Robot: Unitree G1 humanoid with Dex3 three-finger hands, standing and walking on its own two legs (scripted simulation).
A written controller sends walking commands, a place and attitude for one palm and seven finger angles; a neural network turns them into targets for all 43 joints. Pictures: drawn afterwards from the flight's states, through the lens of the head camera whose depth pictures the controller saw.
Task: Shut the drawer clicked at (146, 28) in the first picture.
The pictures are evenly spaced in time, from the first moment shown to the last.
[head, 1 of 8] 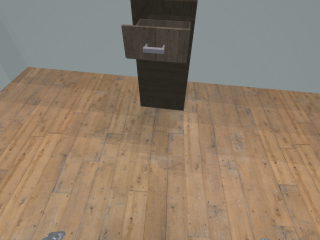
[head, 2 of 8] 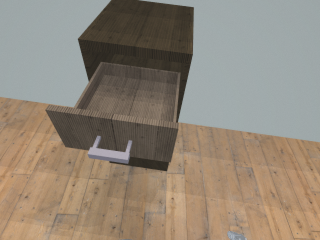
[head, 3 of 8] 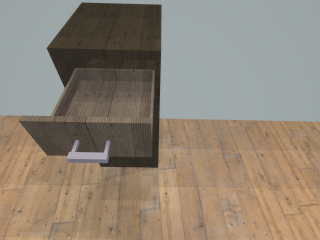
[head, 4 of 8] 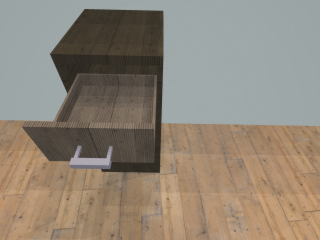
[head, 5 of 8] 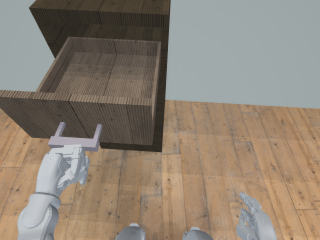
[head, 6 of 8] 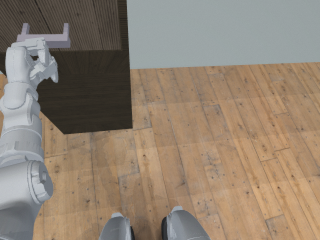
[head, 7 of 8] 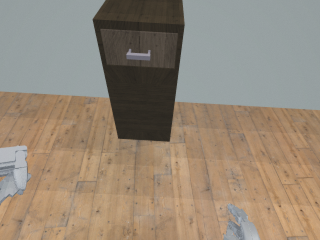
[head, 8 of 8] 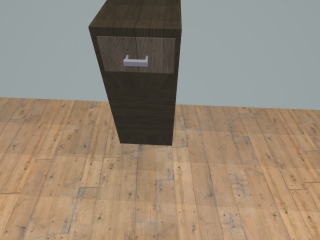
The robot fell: no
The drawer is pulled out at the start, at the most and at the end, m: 0.30 0.30 0.00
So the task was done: yes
